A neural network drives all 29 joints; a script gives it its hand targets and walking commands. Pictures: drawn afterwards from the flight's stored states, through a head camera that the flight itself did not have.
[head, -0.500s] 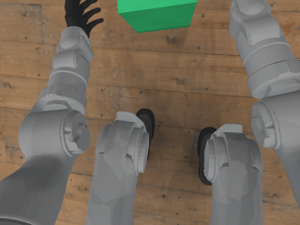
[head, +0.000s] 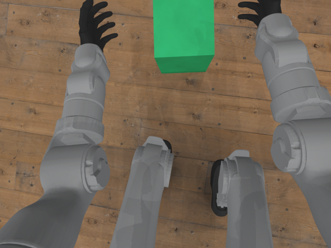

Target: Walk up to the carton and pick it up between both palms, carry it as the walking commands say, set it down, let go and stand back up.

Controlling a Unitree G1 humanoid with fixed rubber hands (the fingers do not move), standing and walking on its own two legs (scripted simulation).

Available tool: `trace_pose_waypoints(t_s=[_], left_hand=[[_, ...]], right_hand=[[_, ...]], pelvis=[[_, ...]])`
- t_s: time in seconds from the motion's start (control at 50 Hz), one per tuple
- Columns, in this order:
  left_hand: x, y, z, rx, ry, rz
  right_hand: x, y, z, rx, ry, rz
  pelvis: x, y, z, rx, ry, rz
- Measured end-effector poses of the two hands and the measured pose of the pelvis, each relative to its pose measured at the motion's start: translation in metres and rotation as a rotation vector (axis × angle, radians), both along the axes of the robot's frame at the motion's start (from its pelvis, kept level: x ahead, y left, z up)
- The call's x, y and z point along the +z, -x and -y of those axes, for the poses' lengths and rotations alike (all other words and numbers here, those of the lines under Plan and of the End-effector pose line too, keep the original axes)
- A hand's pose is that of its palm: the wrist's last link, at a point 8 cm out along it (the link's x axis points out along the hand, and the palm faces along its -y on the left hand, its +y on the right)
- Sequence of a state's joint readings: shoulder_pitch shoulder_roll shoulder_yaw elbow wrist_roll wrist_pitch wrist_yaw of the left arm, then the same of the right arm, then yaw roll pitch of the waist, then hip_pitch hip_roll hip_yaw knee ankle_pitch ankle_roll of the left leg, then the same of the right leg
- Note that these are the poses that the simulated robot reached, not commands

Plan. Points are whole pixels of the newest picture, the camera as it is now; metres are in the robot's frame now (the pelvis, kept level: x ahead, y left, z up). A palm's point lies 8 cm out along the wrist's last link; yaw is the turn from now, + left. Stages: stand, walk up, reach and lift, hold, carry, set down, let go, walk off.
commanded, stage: set down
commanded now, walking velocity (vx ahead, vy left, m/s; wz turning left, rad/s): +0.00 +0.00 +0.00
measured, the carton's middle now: (183, 33) +0.63 +0.08 -0.36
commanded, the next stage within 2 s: let go in 0.74 s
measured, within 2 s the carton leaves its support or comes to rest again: neither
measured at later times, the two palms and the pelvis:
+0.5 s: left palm (41, 11) +0.49 +0.25 +0.04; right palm out of the picture +0.57 -0.09 +0.04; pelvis +0.03 +0.00 +0.13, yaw -1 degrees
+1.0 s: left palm out of the picture +0.46 +0.25 +0.11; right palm out of the picture +0.54 -0.10 +0.11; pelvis +0.05 +0.00 +0.22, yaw -2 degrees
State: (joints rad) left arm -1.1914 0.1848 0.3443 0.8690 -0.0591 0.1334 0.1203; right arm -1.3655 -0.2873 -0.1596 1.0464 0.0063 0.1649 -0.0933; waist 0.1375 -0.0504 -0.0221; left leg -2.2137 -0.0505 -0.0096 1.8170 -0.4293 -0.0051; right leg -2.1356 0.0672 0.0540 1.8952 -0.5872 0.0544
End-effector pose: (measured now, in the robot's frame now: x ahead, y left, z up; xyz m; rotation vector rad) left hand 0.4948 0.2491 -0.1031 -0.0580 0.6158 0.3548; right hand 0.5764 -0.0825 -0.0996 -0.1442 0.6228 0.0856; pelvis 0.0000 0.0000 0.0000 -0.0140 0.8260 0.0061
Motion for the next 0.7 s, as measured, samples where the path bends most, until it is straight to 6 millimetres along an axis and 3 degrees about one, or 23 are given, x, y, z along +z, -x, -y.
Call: trace_pose_waypoints(t_s=[0.28, 0.7], left_hand=[[0.079, 0.006, 0.002, 0.004, -0.025, -0.019], [0.209, 0.014, -0.001, -0.004, -0.017, 0.012]], right_hand=[[0.069, 0.007, 0.009, 0.007, 0.001, -0.002], [0.203, 0.011, 0.015, 0.026, 0.018, 0.011]], pelvis=[[0.071, -0.020, 0.001, -0.016, -0.002, -0.044], [0.186, -0.038, 0.004, -0.019, -0.001, 0.020]])
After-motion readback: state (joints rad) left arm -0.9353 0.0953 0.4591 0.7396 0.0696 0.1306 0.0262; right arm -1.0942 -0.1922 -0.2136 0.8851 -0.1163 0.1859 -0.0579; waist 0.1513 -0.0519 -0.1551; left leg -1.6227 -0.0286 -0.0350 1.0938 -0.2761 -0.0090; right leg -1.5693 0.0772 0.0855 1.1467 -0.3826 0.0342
